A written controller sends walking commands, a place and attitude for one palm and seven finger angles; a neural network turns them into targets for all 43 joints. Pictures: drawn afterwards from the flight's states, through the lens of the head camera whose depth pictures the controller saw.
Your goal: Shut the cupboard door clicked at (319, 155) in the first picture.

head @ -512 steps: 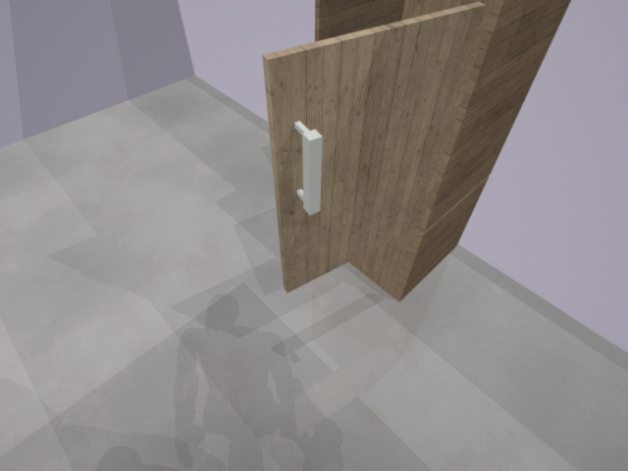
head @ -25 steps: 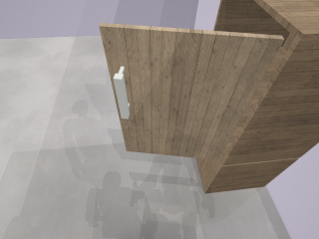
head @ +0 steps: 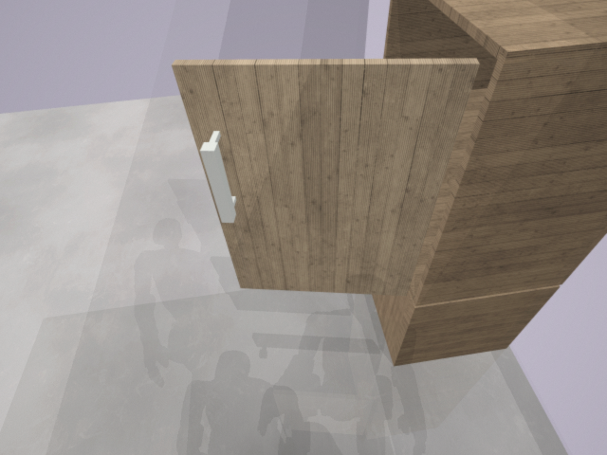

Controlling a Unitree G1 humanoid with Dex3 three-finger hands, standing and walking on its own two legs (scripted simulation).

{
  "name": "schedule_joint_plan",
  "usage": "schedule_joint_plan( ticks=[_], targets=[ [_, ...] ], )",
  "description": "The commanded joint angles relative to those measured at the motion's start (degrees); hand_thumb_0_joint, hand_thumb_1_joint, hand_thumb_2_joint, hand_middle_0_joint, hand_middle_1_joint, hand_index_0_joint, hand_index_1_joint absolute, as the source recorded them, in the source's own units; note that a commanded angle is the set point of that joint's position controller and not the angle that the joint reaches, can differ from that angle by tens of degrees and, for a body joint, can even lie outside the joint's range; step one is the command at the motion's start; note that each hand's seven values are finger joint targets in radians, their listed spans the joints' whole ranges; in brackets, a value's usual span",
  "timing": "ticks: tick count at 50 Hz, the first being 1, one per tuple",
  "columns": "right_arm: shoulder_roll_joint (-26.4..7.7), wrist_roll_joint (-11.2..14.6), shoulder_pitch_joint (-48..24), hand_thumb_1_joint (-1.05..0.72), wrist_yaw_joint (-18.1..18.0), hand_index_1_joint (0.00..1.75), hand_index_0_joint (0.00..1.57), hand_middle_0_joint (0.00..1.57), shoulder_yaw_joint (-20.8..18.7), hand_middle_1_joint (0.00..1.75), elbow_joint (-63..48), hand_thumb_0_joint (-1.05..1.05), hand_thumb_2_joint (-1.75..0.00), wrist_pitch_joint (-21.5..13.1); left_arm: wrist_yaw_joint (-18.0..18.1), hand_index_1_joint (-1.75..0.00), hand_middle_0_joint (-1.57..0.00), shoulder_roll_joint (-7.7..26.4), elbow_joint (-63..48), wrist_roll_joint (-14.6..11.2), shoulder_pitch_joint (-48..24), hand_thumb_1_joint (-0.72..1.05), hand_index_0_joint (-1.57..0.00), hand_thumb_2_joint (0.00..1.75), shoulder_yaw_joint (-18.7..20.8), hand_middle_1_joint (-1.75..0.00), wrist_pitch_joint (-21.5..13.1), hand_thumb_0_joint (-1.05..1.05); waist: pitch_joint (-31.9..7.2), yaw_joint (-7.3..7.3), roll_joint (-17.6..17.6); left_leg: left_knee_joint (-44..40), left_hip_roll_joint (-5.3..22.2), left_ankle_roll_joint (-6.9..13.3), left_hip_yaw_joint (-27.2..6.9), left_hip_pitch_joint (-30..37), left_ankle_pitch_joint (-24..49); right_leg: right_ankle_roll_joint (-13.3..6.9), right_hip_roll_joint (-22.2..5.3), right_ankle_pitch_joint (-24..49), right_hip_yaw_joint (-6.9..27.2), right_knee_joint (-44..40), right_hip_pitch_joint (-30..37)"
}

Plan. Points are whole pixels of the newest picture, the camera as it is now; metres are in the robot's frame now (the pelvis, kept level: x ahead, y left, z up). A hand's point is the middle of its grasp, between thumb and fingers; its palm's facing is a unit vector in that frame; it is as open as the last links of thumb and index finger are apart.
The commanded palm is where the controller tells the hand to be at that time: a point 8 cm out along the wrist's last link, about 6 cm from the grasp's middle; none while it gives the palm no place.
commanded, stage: come to a stop and stand still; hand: left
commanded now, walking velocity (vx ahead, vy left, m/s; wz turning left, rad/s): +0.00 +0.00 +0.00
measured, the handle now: (222, 178) +0.55 +0.17 +0.06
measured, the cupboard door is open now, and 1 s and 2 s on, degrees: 78 78 78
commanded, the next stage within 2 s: look again from close up in 0.32 s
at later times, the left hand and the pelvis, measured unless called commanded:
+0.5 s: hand out of the picture +0.02 +0.15 -0.17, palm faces +0.03 -0.98 -0.20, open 7.3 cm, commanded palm none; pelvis +0.02 -0.01 +0.01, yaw +1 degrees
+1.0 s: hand out of the picture +0.04 +0.15 -0.17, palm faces +0.04 -0.98 -0.21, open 7.3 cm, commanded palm none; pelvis +0.04 -0.03 +0.01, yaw +1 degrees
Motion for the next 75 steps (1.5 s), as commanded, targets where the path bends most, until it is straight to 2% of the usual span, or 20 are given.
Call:
schedule_joint_plan(
  ticks=[1,5,8,10,18,25,31,39,50,52,55,58,59,61,63,64,66,69,72,75],
  targets=[
    [-3.01,0.33,2.07,-0.9,-0.5,0.3,0.2,0.2,-0.16,0.3,-1.0,0.0,-0.9,-1.72,0.7,-0.3,-0.2,7.12,-1.56,-0.15,0.71,0.9,-0.2,0.9,1.66,-0.3,-1.8,0.0,2.97,-0.05,-2.98,-8.56,4.76,0.26,-7.7,-0.41,-10.03,-2.67,-3.78,-12.46,6.98,-10.04,-3.78],
    [-2.06,0.54,3.01,-0.9,-0.72,0.3,0.2,0.2,0.16,0.3,0.95,0.0,-0.9,-2.07,0.78,-0.3,-0.2,6.22,0.19,-0.27,1.05,0.9,-0.2,0.9,1.42,-0.3,-2.12,0.0,2.74,0.09,-3.12,-8.67,5.05,0.06,-7.53,0.25,-6.96,-2.61,-3.86,-8.12,6.37,-9.76,-1.98],
    [-1.3,0.64,3.36,-0.9,-0.9,0.3,0.2,0.2,0.41,0.3,2.38,0.0,-0.9,-2.21,0.84,-0.3,-0.2,5.7,1.38,-0.33,1.24,0.9,-0.2,0.9,1.23,-0.3,-2.29,0.0,3.18,0.22,-1.57,-9.02,5.36,-0.05,-7.42,0.63,-5.08,-2.66,-3.74,-5.29,5.94,-9.73,-0.96],
    [-1.09,0.71,3.57,-0.9,-0.99,0.3,0.2,0.2,0.5,0.3,3.03,0.0,-0.9,-2.38,0.9,-0.3,-0.2,5.45,2.08,-0.37,1.2,0.9,-0.2,0.9,1.17,-0.3,-2.42,0.0,2.79,0.18,-2.28,-8.68,5.41,-0.14,-7.08,1.19,-3.01,-2.61,-3.93,-3.23,5.83,-9.53,-0.21],
    [-0.3,0.78,2.74,-0.9,-1.26,0.3,0.2,0.2,0.44,0.3,4.47,0.0,-0.9,-2.37,1.04,-0.3,-0.2,4.67,3.32,-0.24,1.21,0.9,-0.2,0.9,1.13,-0.3,-2.47,0.0,3.53,0.2,-2.3,-8.83,5.89,-0.19,-6.76,3.01,-0.31,-2.35,-3.62,-0.07,5.11,-9.66,0.08],
    [-0.49,0.78,1.23,-0.9,-1.34,0.3,0.2,0.2,0.35,0.3,4.58,0.0,-0.9,-2.37,1.11,-0.3,-0.2,4.69,3.43,-0.15,1.23,0.9,-0.2,0.9,1.26,-0.3,-2.68,0.0,2.92,0.13,-3.65,-8.2,5.71,-0.31,-6.5,4.59,2.55,-2.3,-4.04,2.98,5.13,-9.89,0.69],
    [-1.22,0.75,-0.11,-0.9,-1.45,0.3,0.2,0.2,0.34,0.3,4.56,0.0,-0.9,-2.54,1.1,-0.3,-0.2,5.28,3.47,-0.19,1.16,0.9,-0.2,0.9,1.45,-0.3,-2.89,0.0,1.31,0.32,-3.0,-7.88,5.88,-0.44,-6.2,6.27,5.59,-2.29,-4.22,7.7,4.81,-9.33,2.57],
    [-1.55,0.76,-1.22,-0.9,-1.62,0.3,0.2,0.2,0.28,0.3,4.6,0.0,-0.9,-2.44,1.14,-0.3,-0.2,5.86,3.6,-0.12,0.94,0.9,-0.2,0.9,1.57,-0.3,-2.96,0.0,1.63,0.4,-2.64,-7.82,5.93,-0.67,-6.02,6.64,6.84,-2.44,-4.39,10.94,4.85,-9.7,3.94],
    [-1.6,0.65,-1.29,-0.9,-1.56,0.3,0.2,0.2,0.41,0.3,5.09,0.0,-0.9,-2.26,1.13,-0.3,-0.2,6.11,3.38,-0.21,0.62,0.9,-0.2,0.9,1.64,-0.3,-2.9,0.0,2.32,0.58,-2.88,-8.54,5.74,-0.89,-6.24,6.55,5.85,-2.53,-4.36,9.1,4.76,-10.92,4.31],
    [-1.4,0.47,-0.28,-0.9,-1.38,0.3,0.2,0.2,0.45,0.3,5.52,0.0,-0.9,-2.08,1.0,-0.3,-0.2,5.84,3.71,-0.1,1.29,0.9,-0.2,0.9,1.76,-0.3,-2.78,0.0,1.44,0.69,-3.29,-7.7,5.22,-0.88,-5.49,6.47,0.43,-2.92,-4.33,1.56,4.7,-10.92,4.71],
    [-1.06,0.15,-0.21,-0.9,-0.87,0.3,0.2,0.2,0.22,0.3,4.85,0.0,-0.9,-1.54,0.6,-0.3,-0.2,6.77,3.12,0.2,2.26,0.9,-0.2,0.9,2.57,-0.3,-2.19,0.0,5.83,1.33,-5.71,-4.36,3.24,-0.76,-3.82,1.43,-8.64,-4.43,-5.12,-14.31,8.3,-13.76,2.19],
    [0.03,0.05,-0.06,-0.9,-0.7,0.3,0.2,0.2,0.04,0.3,3.87,0.0,-0.9,-1.53,0.39,-0.3,-0.2,7.51,2.67,0.19,4.15,0.9,-0.2,0.9,3.55,-0.3,-2.11,0.0,7.43,1.57,-8.96,1.24,1.75,-1.02,-1.73,-1.73,-9.15,-7.06,-7.71,-18.33,13.04,-16.84,2.03],
    [0.09,0.04,0.26,-0.9,-0.68,0.3,0.2,0.2,0.08,0.3,3.65,0.0,-0.9,-1.8,0.38,-0.3,-0.2,7.55,2.48,0.13,4.33,0.9,-0.2,0.9,3.85,-0.3,-2.23,0.0,7.35,1.41,-8.24,2.48,1.69,-1.11,-1.48,-2.27,-8.5,-7.98,-8.5,-16.1,14.01,-16.45,2.36],
    [0.95,0.25,1.62,-0.9,-0.97,0.3,0.2,0.2,0.37,0.3,4.17,0.0,-0.9,-2.44,0.48,-0.3,-0.2,6.61,2.19,0.03,3.1,0.9,-0.2,0.9,3.8,-0.3,-2.51,0.0,6.33,0.29,-6.12,-0.88,2.57,-1.31,-2.54,1.71,-2.9,-7.37,-7.24,-2.52,10.13,-11.78,1.63],
    [0.06,0.41,3.95,-0.9,-1.52,0.3,0.2,0.2,0.27,0.3,5.56,0.0,-0.9,-3.21,0.6,-0.3,-0.2,4.68,2.15,0.21,2.43,0.9,-0.2,0.9,3.35,-0.3,-2.67,0.0,4.62,0.21,0.09,-3.3,5.94,-0.46,-4.68,7.26,12.9,-4.47,-2.79,10.46,3.37,-4.07,1.58],
    [-0.98,0.45,4.54,-0.9,-1.97,0.3,0.2,0.2,0.27,0.3,6.06,0.0,-0.9,-3.38,0.84,-0.3,-0.2,3.8,2.36,0.13,2.85,0.9,-0.2,0.9,3.02,-0.3,-2.64,0.0,2.99,0.32,3.27,-2.81,7.6,0.26,-5.44,9.26,23.99,-3.51,-2.07,12.35,1.84,-1.86,2.3],
    [-1.56,0.64,4.05,-0.9,-2.8,0.3,0.2,0.2,0.11,0.3,6.07,0.0,-0.9,-3.26,1.39,-0.3,-0.2,3.35,3.2,-0.27,3.97,0.9,-0.2,0.9,2.8,-0.3,-2.42,0.0,1.25,0.93,4.29,-1.8,8.94,0.91,-5.83,11.23,39.16,-2.55,-2.05,14.52,1.06,-1.57,4.14],
    [-1.69,0.88,3.06,-0.9,-3.31,0.3,0.2,0.2,-0.44,0.3,5.34,0.0,-0.9,-2.65,1.83,-0.3,-0.2,4.18,3.19,-0.31,4.01,0.9,-0.2,0.9,3.12,-0.3,-2.01,0.0,-0.1,0.79,1.16,-0.79,8.59,0.51,-5.44,12.49,42.06,-2.05,-2.9,21.02,1.14,-1.21,5.11],
    [-1.48,0.87,2.36,-0.9,-3.47,0.3,0.2,0.2,-1.21,0.3,4.76,0.0,-0.9,-2.16,1.97,-0.3,-0.2,4.24,2.35,-0.18,2.96,0.9,-0.2,0.9,3.53,-0.3,-1.57,0.0,-2.04,0.5,-0.16,-0.9,8.71,0.69,-5.61,12.97,38.79,-1.75,-3.17,21.79,1.12,-0.24,4.77],
    [-1.37,0.74,1.15,-0.9,-3.5,0.3,0.2,0.2,-1.55,0.3,4.66,0.0,-0.9,-1.8,1.84,-0.3,-0.2,4.18,1.77,-0.03,2.22,0.9,-0.2,0.9,3.64,-0.3,-1.19,0.0,-1.88,0.58,-0.34,-1.39,8.95,1.05,-5.6,11.69,33.65,-1.61,-3.22,20.92,1.32,0.01,4.21]
  ],
)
